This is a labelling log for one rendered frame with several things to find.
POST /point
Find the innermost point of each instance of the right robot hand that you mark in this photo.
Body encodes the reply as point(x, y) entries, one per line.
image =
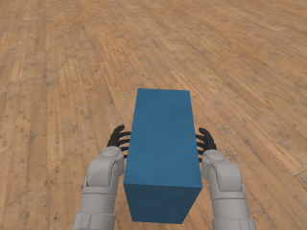
point(208, 142)

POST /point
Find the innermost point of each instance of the left robot hand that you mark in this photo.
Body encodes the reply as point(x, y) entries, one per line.
point(116, 135)

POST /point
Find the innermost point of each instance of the left robot forearm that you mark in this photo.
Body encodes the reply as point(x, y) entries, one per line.
point(99, 191)

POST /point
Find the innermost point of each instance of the right robot forearm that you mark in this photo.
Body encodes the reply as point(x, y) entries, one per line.
point(227, 192)

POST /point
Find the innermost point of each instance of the carton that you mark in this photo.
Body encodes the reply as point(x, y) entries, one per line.
point(162, 177)

